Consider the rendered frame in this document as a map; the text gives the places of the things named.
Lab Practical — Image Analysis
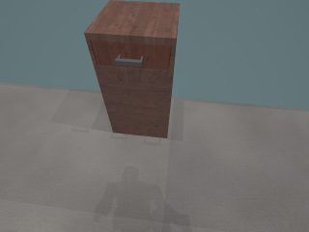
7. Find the drawer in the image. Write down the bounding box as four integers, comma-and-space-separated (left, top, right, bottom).
91, 40, 172, 71

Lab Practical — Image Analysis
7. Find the cabinet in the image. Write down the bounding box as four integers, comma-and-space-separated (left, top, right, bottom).
84, 0, 180, 138

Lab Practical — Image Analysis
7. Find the handle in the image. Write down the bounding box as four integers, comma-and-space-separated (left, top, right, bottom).
115, 54, 144, 67

